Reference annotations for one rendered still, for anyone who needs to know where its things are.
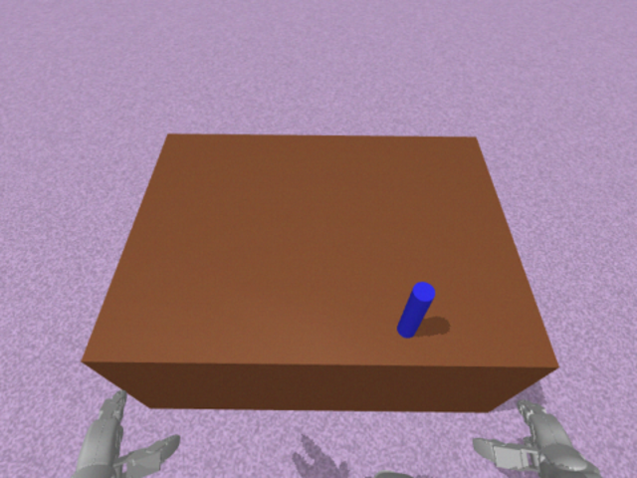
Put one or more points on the right robot arm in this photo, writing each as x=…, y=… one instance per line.
x=562, y=461

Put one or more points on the can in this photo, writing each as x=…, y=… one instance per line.
x=418, y=303

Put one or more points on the right robot hand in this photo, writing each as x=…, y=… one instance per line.
x=545, y=429

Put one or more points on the left robot hand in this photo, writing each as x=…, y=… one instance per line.
x=102, y=444

